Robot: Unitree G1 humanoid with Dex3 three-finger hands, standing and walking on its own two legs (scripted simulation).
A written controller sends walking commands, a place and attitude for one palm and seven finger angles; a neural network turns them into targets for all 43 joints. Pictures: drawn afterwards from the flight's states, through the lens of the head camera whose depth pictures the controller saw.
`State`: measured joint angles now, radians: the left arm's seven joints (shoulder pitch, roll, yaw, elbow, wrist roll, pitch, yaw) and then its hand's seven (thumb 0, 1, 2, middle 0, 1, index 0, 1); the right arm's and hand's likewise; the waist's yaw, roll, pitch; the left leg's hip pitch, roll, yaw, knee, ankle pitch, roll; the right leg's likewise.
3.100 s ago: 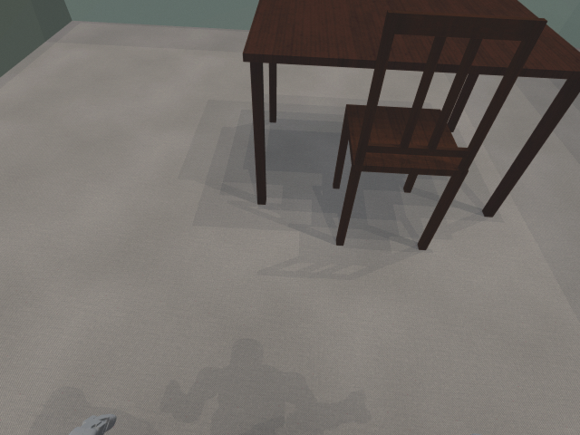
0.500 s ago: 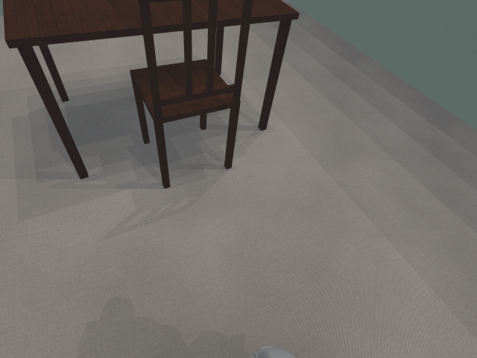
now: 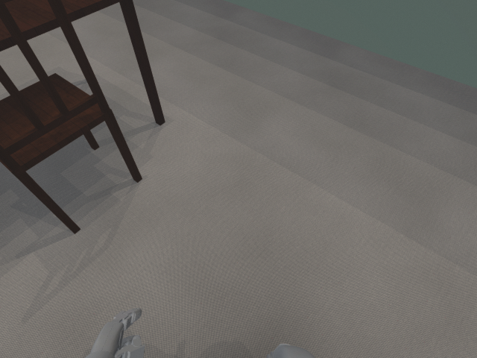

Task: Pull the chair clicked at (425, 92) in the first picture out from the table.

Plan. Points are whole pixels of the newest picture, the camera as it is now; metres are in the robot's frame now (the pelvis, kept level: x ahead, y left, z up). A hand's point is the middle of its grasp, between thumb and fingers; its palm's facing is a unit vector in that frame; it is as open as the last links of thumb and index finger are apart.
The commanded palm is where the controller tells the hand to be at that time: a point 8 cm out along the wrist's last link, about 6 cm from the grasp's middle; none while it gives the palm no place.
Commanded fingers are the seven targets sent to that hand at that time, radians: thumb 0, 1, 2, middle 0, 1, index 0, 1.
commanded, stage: walk to a spot facing it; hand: left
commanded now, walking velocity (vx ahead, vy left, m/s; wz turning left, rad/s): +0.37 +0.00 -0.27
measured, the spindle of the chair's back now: (5, 81) +0.82 +0.66 -0.03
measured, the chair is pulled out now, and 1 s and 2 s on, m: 0.00 0.00 0.00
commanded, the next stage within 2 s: turn to face it in 0.98 s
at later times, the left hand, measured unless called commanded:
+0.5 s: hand out of the picture +0.15 +0.20 -0.18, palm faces +0.00 -0.99 -0.13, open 7.4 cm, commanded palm none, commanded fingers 0.00 0.90 0.90 -0.20 -0.30 -0.20 -0.30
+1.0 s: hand (184, 180) +0.55 +0.14 -0.15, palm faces -0.34 -0.93 -0.15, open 7.4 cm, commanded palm none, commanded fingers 0.00 0.90 0.90 -0.20 -0.30 -0.20 -0.30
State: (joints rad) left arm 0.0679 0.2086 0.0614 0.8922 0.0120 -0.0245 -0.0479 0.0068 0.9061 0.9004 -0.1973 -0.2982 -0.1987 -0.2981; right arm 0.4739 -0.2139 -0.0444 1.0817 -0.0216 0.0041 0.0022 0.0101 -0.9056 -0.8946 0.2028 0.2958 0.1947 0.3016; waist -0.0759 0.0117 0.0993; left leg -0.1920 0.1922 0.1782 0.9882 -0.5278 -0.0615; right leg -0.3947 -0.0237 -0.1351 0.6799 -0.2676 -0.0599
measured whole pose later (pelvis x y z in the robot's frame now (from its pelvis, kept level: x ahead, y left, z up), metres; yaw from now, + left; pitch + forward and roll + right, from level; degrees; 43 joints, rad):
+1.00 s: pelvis +0.41 +0.00 +0.02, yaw -20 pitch +0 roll +0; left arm 0.16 0.18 0.09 1.02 0.03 0.03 -0.04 0.01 0.91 0.90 -0.19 -0.30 -0.19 -0.30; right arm 0.49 -0.10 -0.03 1.11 -0.03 -0.07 -0.02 0.01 -0.91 -0.89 0.20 0.30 0.19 0.30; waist -0.06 -0.01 0.06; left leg 0.08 0.06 0.37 0.32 -0.39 0.00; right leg -0.58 -0.10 -0.12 0.79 -0.15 0.00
